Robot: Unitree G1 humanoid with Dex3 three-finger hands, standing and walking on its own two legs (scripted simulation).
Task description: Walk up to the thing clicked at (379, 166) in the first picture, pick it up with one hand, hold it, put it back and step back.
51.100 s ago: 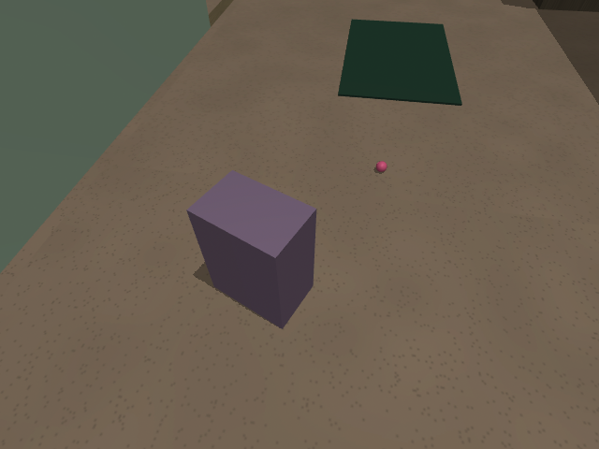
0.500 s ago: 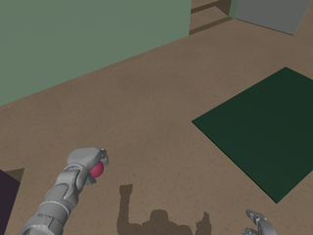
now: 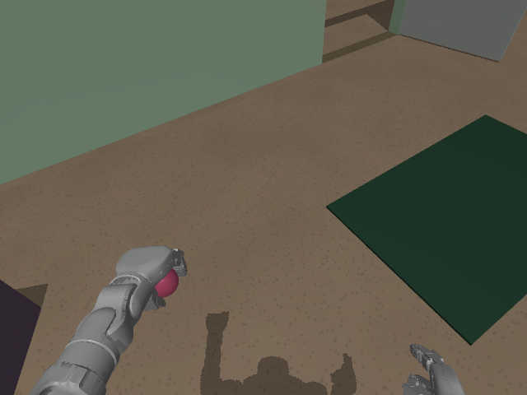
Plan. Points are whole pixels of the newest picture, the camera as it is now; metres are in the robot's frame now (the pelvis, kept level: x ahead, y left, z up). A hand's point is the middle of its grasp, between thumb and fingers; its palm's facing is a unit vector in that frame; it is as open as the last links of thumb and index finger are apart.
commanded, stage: hold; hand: left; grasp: from above
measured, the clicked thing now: (162, 281) +0.32 +0.22 -0.05
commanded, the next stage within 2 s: crouch in 0.42 s
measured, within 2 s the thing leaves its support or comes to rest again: neither
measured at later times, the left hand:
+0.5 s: hand (158, 286) +0.30 +0.21 -0.03, palm faces -0.44 -0.06 -0.90, open 7.9 cm
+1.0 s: hand (173, 307) +0.31 +0.22 -0.15, palm faces -0.46 +0.01 -0.89, open 7.8 cm
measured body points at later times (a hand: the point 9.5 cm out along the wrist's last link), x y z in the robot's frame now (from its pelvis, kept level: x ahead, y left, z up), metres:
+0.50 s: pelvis +0.01 +0.00 +0.00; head +0.02 -0.03 +0.45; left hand +0.32 +0.22 +0.02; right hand +0.16 -0.25 -0.12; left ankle +0.02 +0.13 -0.74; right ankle +0.02 -0.13 -0.74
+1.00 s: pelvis -0.01 +0.00 -0.04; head +0.07 +0.01 +0.40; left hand +0.33 +0.22 -0.10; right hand +0.12 -0.28 -0.16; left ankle +0.02 +0.13 -0.74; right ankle +0.02 -0.13 -0.74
